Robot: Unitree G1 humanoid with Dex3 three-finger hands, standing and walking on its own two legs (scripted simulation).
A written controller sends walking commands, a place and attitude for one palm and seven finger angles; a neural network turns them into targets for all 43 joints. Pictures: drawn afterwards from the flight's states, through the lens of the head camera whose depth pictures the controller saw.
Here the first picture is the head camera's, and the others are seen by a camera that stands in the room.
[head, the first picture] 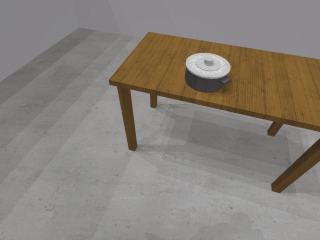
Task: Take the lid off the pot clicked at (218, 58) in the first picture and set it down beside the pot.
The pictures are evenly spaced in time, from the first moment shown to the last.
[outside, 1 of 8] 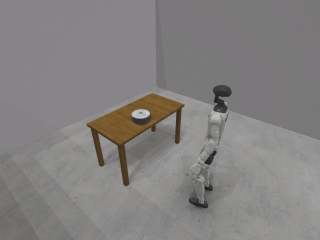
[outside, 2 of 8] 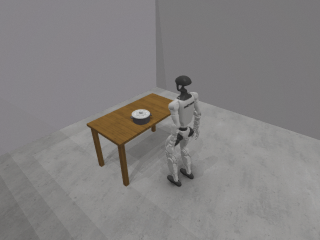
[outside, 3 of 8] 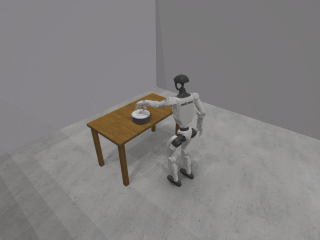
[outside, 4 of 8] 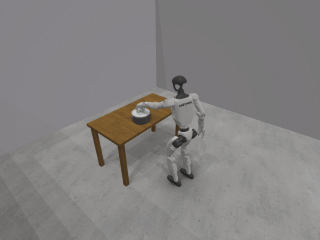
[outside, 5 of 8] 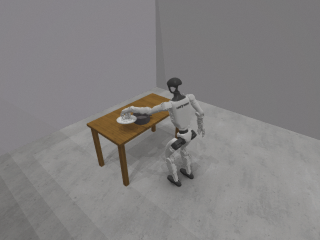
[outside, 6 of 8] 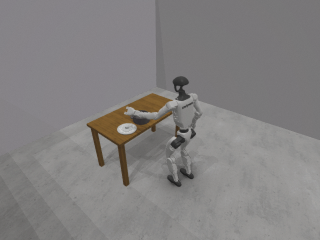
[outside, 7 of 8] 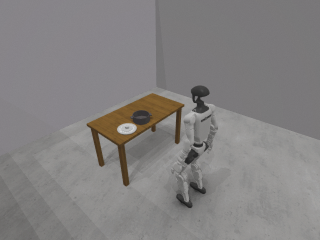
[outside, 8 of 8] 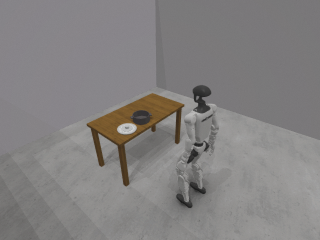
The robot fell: no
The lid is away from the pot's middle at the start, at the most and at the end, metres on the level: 0.00 0.24 0.24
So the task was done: yes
